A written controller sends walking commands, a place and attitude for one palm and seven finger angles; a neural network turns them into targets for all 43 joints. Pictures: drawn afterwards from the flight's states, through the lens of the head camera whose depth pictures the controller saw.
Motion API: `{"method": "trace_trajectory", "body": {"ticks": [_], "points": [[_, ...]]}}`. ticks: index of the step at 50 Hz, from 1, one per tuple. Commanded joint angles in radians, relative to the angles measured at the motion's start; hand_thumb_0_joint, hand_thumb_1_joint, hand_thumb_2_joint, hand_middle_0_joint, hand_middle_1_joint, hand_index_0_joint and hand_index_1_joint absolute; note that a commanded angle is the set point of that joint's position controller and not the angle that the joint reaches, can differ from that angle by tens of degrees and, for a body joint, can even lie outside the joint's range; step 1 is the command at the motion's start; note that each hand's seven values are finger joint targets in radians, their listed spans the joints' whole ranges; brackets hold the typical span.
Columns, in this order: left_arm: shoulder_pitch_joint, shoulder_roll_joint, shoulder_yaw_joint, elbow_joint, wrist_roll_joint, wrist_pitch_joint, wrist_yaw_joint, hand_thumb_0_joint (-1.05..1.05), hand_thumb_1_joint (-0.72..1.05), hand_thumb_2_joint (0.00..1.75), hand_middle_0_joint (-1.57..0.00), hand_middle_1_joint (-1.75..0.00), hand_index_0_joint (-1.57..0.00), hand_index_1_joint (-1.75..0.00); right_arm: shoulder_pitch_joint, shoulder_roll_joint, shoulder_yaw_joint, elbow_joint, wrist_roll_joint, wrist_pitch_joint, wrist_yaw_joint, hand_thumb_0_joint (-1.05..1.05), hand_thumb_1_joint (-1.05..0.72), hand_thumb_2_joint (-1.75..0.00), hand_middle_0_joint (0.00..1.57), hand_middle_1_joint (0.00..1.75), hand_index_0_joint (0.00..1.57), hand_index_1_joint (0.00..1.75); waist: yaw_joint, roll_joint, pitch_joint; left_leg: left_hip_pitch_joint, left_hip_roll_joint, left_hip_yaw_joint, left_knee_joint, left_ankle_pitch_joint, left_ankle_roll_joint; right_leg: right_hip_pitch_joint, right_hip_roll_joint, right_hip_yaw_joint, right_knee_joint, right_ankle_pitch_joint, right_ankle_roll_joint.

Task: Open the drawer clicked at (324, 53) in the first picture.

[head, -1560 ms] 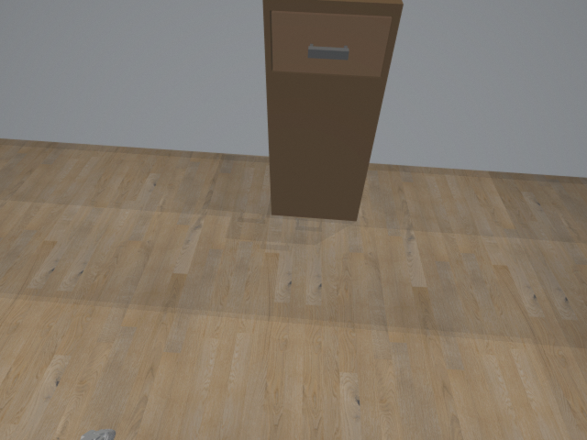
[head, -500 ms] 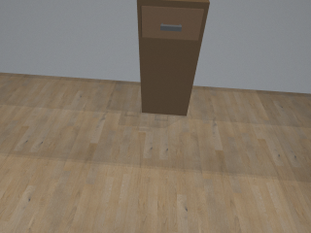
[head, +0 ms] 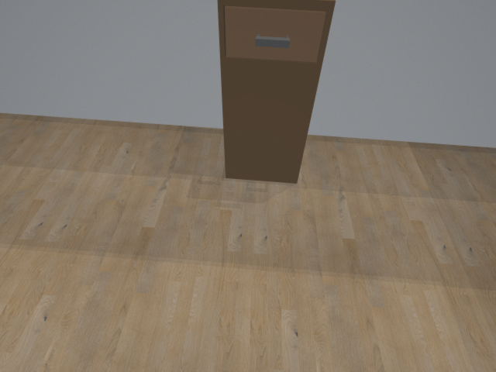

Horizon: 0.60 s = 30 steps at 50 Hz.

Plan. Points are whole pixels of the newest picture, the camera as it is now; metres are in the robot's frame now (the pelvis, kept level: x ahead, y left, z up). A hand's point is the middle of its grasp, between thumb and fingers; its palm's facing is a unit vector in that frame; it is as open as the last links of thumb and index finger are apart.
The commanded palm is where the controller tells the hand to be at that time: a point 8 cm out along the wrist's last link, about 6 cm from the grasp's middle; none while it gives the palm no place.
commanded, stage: walk to a spot facing it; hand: left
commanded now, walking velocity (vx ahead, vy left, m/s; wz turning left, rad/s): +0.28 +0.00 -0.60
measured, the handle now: (272, 39) +1.21 -0.01 +0.02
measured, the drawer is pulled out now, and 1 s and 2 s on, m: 0.00 0.00 0.00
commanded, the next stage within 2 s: none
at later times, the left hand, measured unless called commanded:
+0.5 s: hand out of the picture +0.06 +0.15 -0.17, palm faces -0.13 -0.98 -0.17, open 7.4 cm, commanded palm none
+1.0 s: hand (215, 222) +0.49 +0.12 -0.16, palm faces -0.51 -0.83 -0.23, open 7.4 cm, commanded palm none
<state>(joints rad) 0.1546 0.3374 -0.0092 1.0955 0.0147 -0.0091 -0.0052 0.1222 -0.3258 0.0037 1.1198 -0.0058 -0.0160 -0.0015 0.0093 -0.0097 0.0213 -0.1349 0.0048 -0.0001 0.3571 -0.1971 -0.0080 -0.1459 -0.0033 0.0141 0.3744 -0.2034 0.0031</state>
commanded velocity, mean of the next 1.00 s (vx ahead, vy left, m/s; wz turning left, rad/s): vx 0.26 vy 0.00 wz -0.59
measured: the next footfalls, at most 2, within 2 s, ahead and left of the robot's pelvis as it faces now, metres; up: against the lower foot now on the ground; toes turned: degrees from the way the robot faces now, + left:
left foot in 0.70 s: +0.35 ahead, +0.08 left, +0.00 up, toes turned -16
right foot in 1.18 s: +0.36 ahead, -0.22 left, +0.00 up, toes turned -46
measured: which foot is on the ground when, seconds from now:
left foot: down 0.00-0.30, up 0.32-0.68, down 0.70-1.00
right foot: down 0.00-0.70, up 0.72-1.00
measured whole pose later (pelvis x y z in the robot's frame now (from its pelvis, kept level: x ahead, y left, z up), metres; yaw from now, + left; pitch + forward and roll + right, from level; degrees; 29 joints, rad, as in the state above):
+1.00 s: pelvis +0.28 -0.01 +0.00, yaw -34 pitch +1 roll +0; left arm 0.16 0.27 0.11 0.91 0.04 0.03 -0.05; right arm 0.31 -0.19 -0.06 1.01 -0.02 -0.07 -0.03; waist 0.00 -0.04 0.03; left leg -0.14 0.10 0.30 0.43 -0.28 0.01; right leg -0.61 -0.10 -0.07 1.00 -0.21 0.02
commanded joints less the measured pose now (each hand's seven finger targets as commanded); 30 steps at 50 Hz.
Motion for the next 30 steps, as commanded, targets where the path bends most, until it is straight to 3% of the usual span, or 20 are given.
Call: {"method": "trace_trajectory", "body": {"ticks": [1,4,6,8,9,10,11,12,13,14,15,16,17,18,19,22,25,27,30], "points": [[0.027,0.096,0.021,-0.044,-0.003,0.0,0.02,0.0,0.9,0.9,-0.2,-0.3,-0.2,-0.3,0.015,-0.105,-0.016,-0.043,-0.009,-0.007,-0.009,0.0,-0.9,-0.9,0.2,0.3,0.2,0.3,-0.009,0.006,-0.057,0.035,0.114,-0.058,-0.027,0.047,0.015,-0.025,-0.101,0.101,-0.047,0.04,-0.022],[0.061,0.084,0.032,-0.067,0.005,0.023,0.005,0.0,0.9,0.9,-0.2,-0.3,-0.2,-0.3,0.058,-0.105,-0.031,-0.057,-0.015,0.008,-0.009,0.0,-0.9,-0.9,0.2,0.3,0.2,0.3,-0.009,0.024,0.036,-0.021,0.129,-0.054,-0.027,-0.257,0.028,-0.151,-0.059,0.128,-0.015,-0.231,-0.037],[0.082,0.08,0.045,-0.099,0.009,0.026,-0.007,0.0,0.9,0.9,-0.2,-0.3,-0.2,-0.3,0.075,-0.129,-0.048,-0.085,-0.016,0.009,-0.01,0.0,-0.9,-0.9,0.2,0.3,0.2,0.3,-0.008,0.049,0.096,-0.052,0.164,-0.086,-0.049,-0.387,0.053,-0.229,-0.022,0.124,0.049,-0.293,-0.045],[0.107,0.055,0.054,-0.127,0.01,0.02,-0.015,0.0,0.9,0.9,-0.2,-0.3,-0.2,-0.3,0.104,-0.151,-0.067,-0.105,-0.014,0.003,-0.01,0.0,-0.9,-0.9,0.2,0.3,0.2,0.3,-0.013,0.109,0.103,-0.037,0.232,-0.152,-0.081,-0.466,0.096,-0.297,0.022,0.078,0.182,-0.289,-0.042],[0.118,0.03,0.058,-0.137,0.01,0.016,-0.02,0.0,0.9,0.9,-0.2,-0.3,-0.2,-0.3,0.11,-0.162,-0.077,-0.113,-0.013,-0.003,-0.012,0.0,-0.9,-0.9,0.2,0.3,0.2,0.3,-0.01,0.161,0.099,-0.031,0.289,-0.186,-0.105,-0.459,0.125,-0.313,0.041,0.02,0.286,-0.234,-0.035],[0.119,0.008,0.061,-0.151,0.009,0.012,-0.024,0.0,0.9,0.9,-0.2,-0.3,-0.2,-0.3,0.114,-0.163,-0.083,-0.121,-0.011,-0.011,-0.012,0.0,-0.9,-0.9,0.2,0.3,0.2,0.3,-0.009,0.184,0.082,-0.001,0.333,-0.188,-0.104,-0.382,0.153,-0.33,0.023,-0.027,0.346,-0.227,-0.025],[0.115,-0.004,0.065,-0.161,0.01,0.006,-0.028,0.0,0.9,0.9,-0.2,-0.3,-0.2,-0.3,0.119,-0.149,-0.086,-0.125,-0.012,-0.017,-0.012,0.0,-0.9,-0.9,0.2,0.3,0.2,0.3,-0.01,0.175,0.074,-0.005,0.344,-0.153,-0.071,-0.291,0.161,-0.313,-0.001,-0.038,0.348,-0.246,-0.021],[0.143,-0.01,0.068,-0.158,0.01,0.001,-0.032,0.0,0.9,0.9,-0.2,-0.3,-0.2,-0.3,0.107,-0.14,-0.085,-0.13,-0.013,-0.019,-0.012,0.0,-0.9,-0.9,0.2,0.3,0.2,0.3,0.008,0.147,0.059,-0.031,0.334,-0.098,-0.006,-0.223,0.148,-0.258,-0.009,-0.049,0.309,-0.237,-0.023],[0.208,-0.026,0.073,-0.139,0.014,-0.006,-0.032,0.0,0.9,0.9,-0.2,-0.3,-0.2,-0.3,0.092,-0.12,-0.081,-0.134,-0.015,-0.019,-0.012,0.0,-0.9,-0.9,0.2,0.3,0.2,0.3,0.042,0.098,0.048,-0.104,0.288,-0.021,0.119,-0.172,0.111,-0.132,0.003,-0.067,0.211,-0.173,-0.033],[0.308,0.014,0.085,-0.109,0.017,-0.018,-0.025,0.0,0.9,0.9,-0.2,-0.3,-0.2,-0.3,0.073,-0.077,-0.074,-0.152,-0.012,-0.019,-0.009,0.0,-0.9,-0.9,0.2,0.3,0.2,0.3,0.083,-0.054,0.036,-0.262,0.19,0.086,0.371,-0.17,0.046,0.04,-0.059,0.098,0.057,-0.155,-0.08],[0.442,0.135,0.113,-0.076,0.018,-0.034,-0.006,0.0,0.9,0.9,-0.2,-0.3,-0.2,-0.3,0.013,0.006,-0.053,-0.213,-0.005,-0.029,0.0,0.0,-0.9,-0.9,0.2,0.3,0.2,0.3,0.126,-0.392,0.021,-0.591,0.035,0.199,0.714,-0.382,-0.021,0.227,-0.321,0.561,-0.119,-0.043,-0.199],[0.507,0.118,0.107,-0.065,-0.001,-0.042,0.012,0.0,0.9,0.9,-0.2,-0.3,-0.2,-0.3,-0.084,-0.035,-0.055,-0.248,-0.011,-0.04,-0.005,0.0,-0.9,-0.9,0.2,0.3,0.2,0.3,0.154,-0.268,0.039,-0.644,0.059,0.039,0.798,-0.372,-0.01,0.21,-0.339,0.661,-0.142,0.137,-0.242],[0.478,0.095,0.102,-0.065,0.002,-0.043,0.019,0.0,0.9,0.9,-0.2,-0.3,-0.2,-0.3,-0.114,-0.013,-0.059,-0.25,-0.009,-0.046,-0.004,0.0,-0.9,-0.9,0.2,0.3,0.2,0.3,0.128,-0.14,0.07,-0.682,0.088,0.021,0.86,-0.321,-0.014,0.202,-0.346,0.626,-0.113,0.206,-0.278],[0.431,0.061,0.095,-0.08,0.006,-0.044,0.022,0.0,0.9,0.9,-0.2,-0.3,-0.2,-0.3,-0.091,-0.002,-0.057,-0.245,-0.012,-0.046,-0.004,0.0,-0.9,-0.9,0.2,0.3,0.2,0.3,0.092,-0.063,0.073,-0.678,0.117,0.003,0.853,-0.26,-0.019,0.186,-0.325,0.543,-0.093,0.191,-0.283],[0.393,0.038,0.089,-0.094,0.009,-0.046,0.021,0.0,0.9,0.9,-0.2,-0.3,-0.2,-0.3,-0.071,0.011,-0.061,-0.234,-0.016,-0.043,0.001,0.0,-0.9,-0.9,0.2,0.3,0.2,0.3,0.064,-0.03,0.065,-0.64,0.126,0.012,0.823,-0.211,-0.029,0.144,-0.289,0.462,-0.093,0.181,-0.262],[0.343,0.014,0.088,-0.103,0.014,-0.059,0.021,0.0,0.9,0.9,-0.2,-0.3,-0.2,-0.3,-0.028,0.045,-0.068,-0.225,-0.013,-0.027,0.012,0.0,-0.9,-0.9,0.2,0.3,0.2,0.3,0.02,-0.066,0.049,-0.561,0.118,0.038,0.728,-0.118,-0.05,0.061,-0.231,0.351,-0.127,0.18,-0.23],[0.346,0.009,0.09,-0.097,0.013,-0.062,0.022,0.0,0.9,0.9,-0.2,-0.3,-0.2,-0.3,-0.059,0.064,-0.072,-0.256,-0.008,-0.022,0.021,0.0,-0.9,-0.9,0.2,0.3,0.2,0.3,0.022,-0.073,0.06,-0.533,0.107,0.043,0.627,-0.036,-0.055,0.009,-0.2,0.326,-0.152,0.132,-0.214],[0.331,0.019,0.096,-0.097,0.016,-0.06,0.022,0.0,0.9,0.9,-0.2,-0.3,-0.2,-0.3,-0.076,0.073,-0.074,-0.274,-0.005,-0.029,0.026,0.0,-0.9,-0.9,0.2,0.3,0.2,0.3,0.024,-0.109,0.051,-0.495,0.095,0.054,0.524,-0.02,-0.053,0.021,-0.183,0.297,-0.138,0.13,-0.194],[0.312,0.024,0.106,-0.104,0.017,-0.052,0.022,0.0,0.9,0.9,-0.2,-0.3,-0.2,-0.3,-0.091,0.077,-0.072,-0.296,-0.001,-0.042,0.025,0.0,-0.9,-0.9,0.2,0.3,0.2,0.3,0.032,-0.138,0.045,-0.335,0.062,0.065,0.361,-0.033,-0.036,-0.027,-0.168,0.3,-0.092,0.173,-0.167]]}}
